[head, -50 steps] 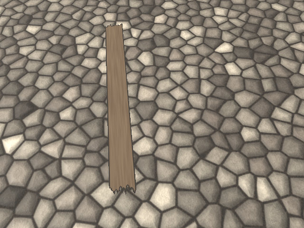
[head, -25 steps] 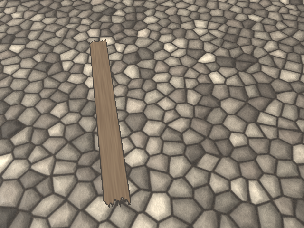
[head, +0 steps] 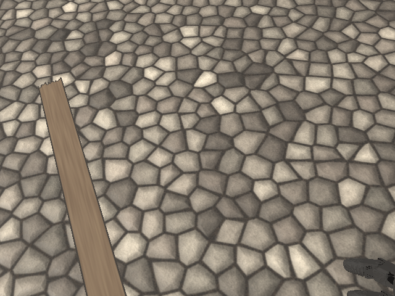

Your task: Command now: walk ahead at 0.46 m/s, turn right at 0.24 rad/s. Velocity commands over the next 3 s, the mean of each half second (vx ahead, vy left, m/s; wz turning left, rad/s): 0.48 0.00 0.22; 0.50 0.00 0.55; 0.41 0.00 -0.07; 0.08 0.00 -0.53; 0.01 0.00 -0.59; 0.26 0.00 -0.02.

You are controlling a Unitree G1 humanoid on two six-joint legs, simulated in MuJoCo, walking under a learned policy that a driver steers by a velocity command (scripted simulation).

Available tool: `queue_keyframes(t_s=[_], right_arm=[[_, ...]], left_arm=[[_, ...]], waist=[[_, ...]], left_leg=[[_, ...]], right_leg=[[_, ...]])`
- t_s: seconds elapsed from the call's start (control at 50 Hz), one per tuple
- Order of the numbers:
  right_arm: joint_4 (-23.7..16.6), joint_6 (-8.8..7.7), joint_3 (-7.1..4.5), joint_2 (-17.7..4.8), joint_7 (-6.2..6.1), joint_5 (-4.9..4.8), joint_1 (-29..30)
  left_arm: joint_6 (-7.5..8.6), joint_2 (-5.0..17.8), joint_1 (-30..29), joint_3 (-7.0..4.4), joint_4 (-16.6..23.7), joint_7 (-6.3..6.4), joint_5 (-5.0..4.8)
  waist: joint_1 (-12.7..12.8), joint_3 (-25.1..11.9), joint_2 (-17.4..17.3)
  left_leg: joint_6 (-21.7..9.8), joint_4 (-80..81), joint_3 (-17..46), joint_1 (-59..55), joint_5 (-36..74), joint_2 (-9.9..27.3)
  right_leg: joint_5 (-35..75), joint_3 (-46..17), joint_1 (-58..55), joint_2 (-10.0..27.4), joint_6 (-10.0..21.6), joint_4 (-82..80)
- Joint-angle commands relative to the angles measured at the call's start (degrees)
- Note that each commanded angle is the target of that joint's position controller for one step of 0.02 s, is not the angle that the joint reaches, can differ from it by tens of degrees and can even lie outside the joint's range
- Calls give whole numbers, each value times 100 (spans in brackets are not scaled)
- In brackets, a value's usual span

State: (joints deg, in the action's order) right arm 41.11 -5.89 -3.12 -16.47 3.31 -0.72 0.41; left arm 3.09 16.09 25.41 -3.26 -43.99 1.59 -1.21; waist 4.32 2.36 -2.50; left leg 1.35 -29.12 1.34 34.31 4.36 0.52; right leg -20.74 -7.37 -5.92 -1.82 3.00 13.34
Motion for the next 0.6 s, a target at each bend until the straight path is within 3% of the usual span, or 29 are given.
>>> queue_keyframes(t_s=[0.02,0.04,0.06,0.08,0.1,0.12,0.14,0.16,0.18,0.2,0.22,0.26,0.3,0.34,0.4,0.46,0.5,0.54,0.56,0.58,0.6], right_arm=[[-490,-142,-144,-611,24,-30,517],[-420,-130,-196,-728,-3,-27,254],[-276,-105,-283,-889,-55,-23,-309],[-91,-65,-352,-1043,-106,-5,-1133],[38,-32,-375,-1340,-138,75,-2125],[287,-42,-438,-1578,-33,66,-2458],[245,-59,-291,-969,-10,-116,-2144],[167,-38,-237,-777,-50,-110,-1741],[89,-4,-224,-793,-85,-35,-1483],[53,13,-206,-752,-105,23,-1337],[28,13,-178,-717,-142,98,-1306],[32,29,-160,-643,-201,27,-1326],[62,38,-188,-764,-265,-45,-1413],[78,63,-242,-920,-324,-62,-1534],[136,143,-280,-1017,-376,-106,-1850],[192,230,-279,-990,-403,-159,-2139],[169,276,-291,-989,-417,-134,-2141],[107,310,-239,-799,-404,-86,-2070],[-1,290,-108,-441,-368,-4,-2048],[-184,225,28,-4,-370,-104,-2667],[-183,218,-34,-441,-385,-208,-2739]], left_arm=[[13,1040,40,-301,183,40,6],[-14,1085,2,-317,195,40,36],[-55,1083,-33,-308,194,34,65],[-82,988,-58,-250,207,34,92],[-86,630,99,-108,289,41,230],[6,29,983,39,311,-39,64],[117,671,360,-31,323,-62,-13],[200,931,-469,-104,521,-96,-110],[300,875,-883,-62,614,-96,-37],[361,833,-1086,-88,675,-96,85],[373,775,-1000,-86,705,-116,121],[341,621,-876,-49,725,-132,170],[288,482,-1152,13,866,-119,223],[297,356,-1619,83,1009,-121,228],[355,328,-2239,106,1148,-166,163],[390,487,-2495,37,1257,-205,80],[417,642,-2394,-46,1268,-212,51],[449,819,-1674,-178,1107,-176,65],[463,1099,-909,-273,1041,-130,155],[371,1597,-349,-402,903,-127,256],[333,1264,-270,-347,822,-189,186]], waist=[[-149,315,1095],[-261,67,1192],[-552,-384,1217],[-969,-980,1138],[-1215,-1891,312],[-617,-2591,-1761],[-874,-1946,-1011],[-916,-1059,-493],[-811,-712,183],[-672,-414,357],[-493,-433,128],[-342,-378,-93],[-359,-155,-90],[-513,-37,-59],[-778,-42,-85],[-829,-125,-161],[-690,-177,-274],[-264,-461,-315],[97,-1138,98],[-50,-1973,1752],[-64,-1822,1950]], left_leg=[[-240,170,-116,-260,-245,-51],[-369,112,-292,-606,-539,-196],[-559,121,-516,-1352,-680,-399],[-798,21,-478,-2631,-536,-303],[-1284,-244,1055,-4451,-691,833],[-2288,773,4301,-5928,-2393,2034],[-2030,1371,4586,-5545,-3187,1816],[-1798,1399,3585,-4701,-2902,1639],[-1675,1490,3034,-3897,-2219,1413],[-1673,1584,2637,-3331,-1600,1209],[-1720,1689,2464,-3017,-1239,1086],[-1809,1877,2132,-2680,-948,945],[-1827,2033,1818,-2190,-827,881],[-1681,2069,1534,-1866,-875,701],[-1429,1872,1362,-1676,-910,518],[-1262,1485,1732,-2015,-1315,648],[-1125,1101,2047,-2291,-1439,757],[-885,309,2002,-2161,-1196,496],[-683,-1094,1635,-1700,-1566,164],[-316,-2991,765,60,-3363,-612],[-248,-4070,779,968,-3759,-253]], right_leg=[[3010,-510,289,1469,605,32],[4121,-415,95,1439,548,429],[5342,-223,28,1287,458,1213],[5713,-1,480,1054,287,2341],[3750,61,1771,687,128,4187],[-1067,-74,3782,-435,-247,6115],[-1045,-333,4409,-77,-167,6524],[-516,-158,4663,203,-103,6422],[-116,-36,4462,425,-64,6097],[118,44,4358,567,-92,5717],[272,12,4095,676,-121,5500],[265,111,3970,755,-265,4928],[350,300,3965,749,-452,4185],[1146,380,3766,671,-561,3318],[2298,439,3241,359,-678,2238],[2383,266,2960,252,-663,1711],[1970,216,2720,250,-540,1517],[1629,325,1661,310,-260,1179],[1252,-343,465,1076,96,1202],[70,-2636,-1331,2393,922,809],[-1129,-3839,-1236,2692,1097,377]])
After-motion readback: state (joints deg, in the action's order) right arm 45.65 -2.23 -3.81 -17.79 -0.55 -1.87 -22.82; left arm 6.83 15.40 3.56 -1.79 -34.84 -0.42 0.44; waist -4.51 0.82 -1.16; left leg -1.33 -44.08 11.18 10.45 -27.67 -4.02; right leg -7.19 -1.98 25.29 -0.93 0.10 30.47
